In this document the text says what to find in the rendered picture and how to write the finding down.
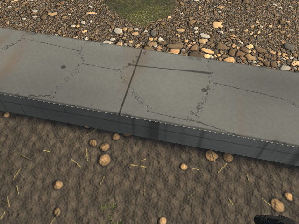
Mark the right robot hand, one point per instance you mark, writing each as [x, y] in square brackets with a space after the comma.
[270, 219]

